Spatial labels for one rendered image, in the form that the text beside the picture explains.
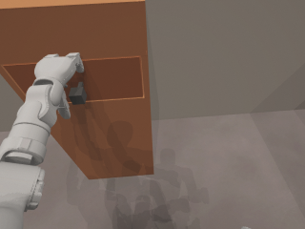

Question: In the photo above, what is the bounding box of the drawer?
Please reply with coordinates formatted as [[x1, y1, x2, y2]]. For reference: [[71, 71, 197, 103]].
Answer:
[[3, 55, 143, 102]]

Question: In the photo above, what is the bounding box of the robot left forearm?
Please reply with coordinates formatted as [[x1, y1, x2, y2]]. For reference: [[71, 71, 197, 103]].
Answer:
[[0, 76, 64, 166]]

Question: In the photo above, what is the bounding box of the handle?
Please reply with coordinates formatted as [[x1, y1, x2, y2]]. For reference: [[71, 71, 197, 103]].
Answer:
[[69, 81, 87, 105]]

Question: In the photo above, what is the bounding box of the robot left hand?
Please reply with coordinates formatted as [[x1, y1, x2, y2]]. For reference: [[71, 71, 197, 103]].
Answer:
[[34, 52, 84, 119]]

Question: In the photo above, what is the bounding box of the cabinet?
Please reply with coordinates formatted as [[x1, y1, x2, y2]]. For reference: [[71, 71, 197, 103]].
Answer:
[[0, 0, 154, 180]]

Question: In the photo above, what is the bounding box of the robot left upper arm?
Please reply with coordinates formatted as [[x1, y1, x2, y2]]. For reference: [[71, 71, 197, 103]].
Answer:
[[0, 161, 46, 229]]

